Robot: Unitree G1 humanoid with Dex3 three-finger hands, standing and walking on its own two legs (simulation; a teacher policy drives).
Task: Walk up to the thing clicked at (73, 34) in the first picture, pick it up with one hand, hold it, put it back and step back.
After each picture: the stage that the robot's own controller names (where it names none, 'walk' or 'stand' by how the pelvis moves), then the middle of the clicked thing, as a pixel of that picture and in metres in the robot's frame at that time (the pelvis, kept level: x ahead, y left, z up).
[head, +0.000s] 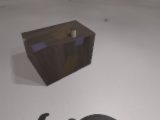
stand; (73, 32) +1.03 +0.27 -0.03
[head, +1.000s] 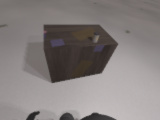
walk; (95, 37) +0.95 -0.03 -0.01
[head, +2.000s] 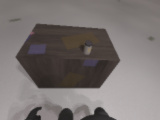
walk; (87, 47) +0.64 +0.05 +0.00
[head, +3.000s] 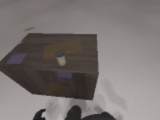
walk; (61, 58) +0.50 +0.27 +0.02
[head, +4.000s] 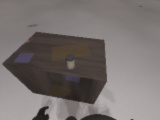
stand; (70, 61) +0.49 +0.19 -0.02
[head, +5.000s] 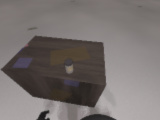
stand; (69, 66) +0.46 +0.19 -0.03
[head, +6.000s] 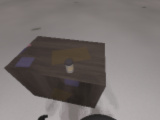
stand; (69, 66) +0.47 +0.20 -0.03
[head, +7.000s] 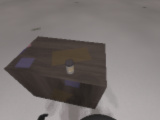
stand; (69, 66) +0.46 +0.19 -0.03
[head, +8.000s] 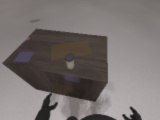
rise first; (69, 61) +0.47 +0.19 -0.03
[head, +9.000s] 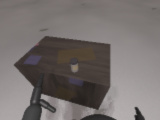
rise first; (74, 65) +0.48 +0.18 -0.03
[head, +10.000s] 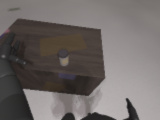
go down; (63, 57) +0.47 +0.17 +0.00
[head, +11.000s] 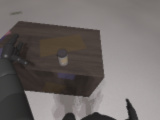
go down; (62, 57) +0.48 +0.18 +0.01
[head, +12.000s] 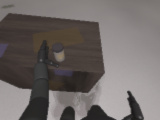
close in; (58, 52) +0.48 +0.19 +0.05
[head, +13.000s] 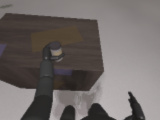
lift; (56, 51) +0.48 +0.19 +0.05
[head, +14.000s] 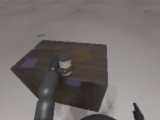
lift; (65, 64) +0.33 +0.17 +0.18
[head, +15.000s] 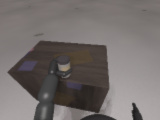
hold; (64, 66) +0.32 +0.17 +0.16
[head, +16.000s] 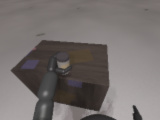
hold; (63, 63) +0.32 +0.17 +0.18
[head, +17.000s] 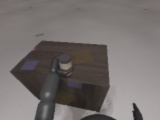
hold; (65, 64) +0.33 +0.16 +0.17
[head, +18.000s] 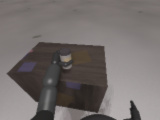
crouch; (66, 58) +0.38 +0.17 +0.18
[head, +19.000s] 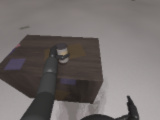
lower; (62, 52) +0.46 +0.17 +0.12
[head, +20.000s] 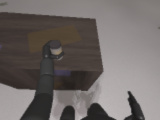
lower; (56, 50) +0.49 +0.18 +0.05
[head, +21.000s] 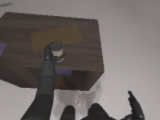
lower; (57, 52) +0.48 +0.18 +0.05
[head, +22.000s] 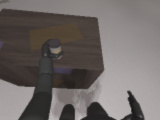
lower; (55, 49) +0.49 +0.19 +0.05
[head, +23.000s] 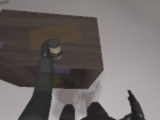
lower; (55, 49) +0.49 +0.19 +0.05
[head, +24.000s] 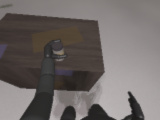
open; (58, 51) +0.48 +0.18 +0.05
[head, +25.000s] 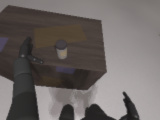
sink last; (61, 49) +0.49 +0.17 +0.04
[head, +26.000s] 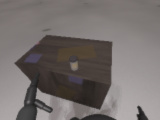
sink last; (73, 63) +0.48 +0.19 +0.00
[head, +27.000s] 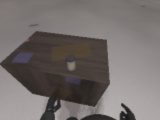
stand; (71, 62) +0.47 +0.17 +0.01
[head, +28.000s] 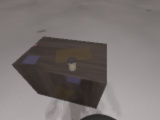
stand; (72, 64) +0.50 +0.19 -0.03
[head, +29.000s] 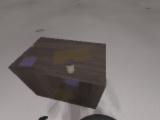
stand; (70, 66) +0.47 +0.20 -0.03
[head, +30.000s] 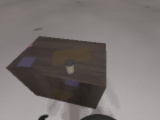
stand; (69, 66) +0.46 +0.19 -0.03
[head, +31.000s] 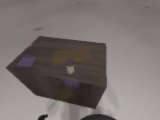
stand; (70, 66) +0.46 +0.19 -0.03
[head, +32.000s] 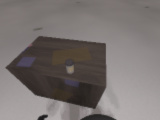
stand; (69, 66) +0.46 +0.19 -0.03
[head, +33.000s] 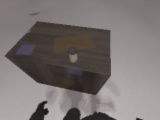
walk; (73, 54) +0.51 +0.17 -0.02
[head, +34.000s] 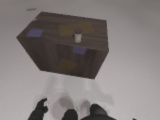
walk; (78, 35) +0.75 +0.15 -0.01
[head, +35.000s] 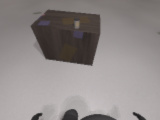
stand; (76, 23) +1.08 +0.26 -0.01
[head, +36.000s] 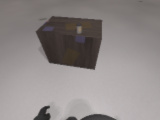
stand; (79, 28) +1.08 +0.21 -0.02
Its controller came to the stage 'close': yes
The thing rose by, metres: 0.21
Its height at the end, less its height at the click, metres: +0.00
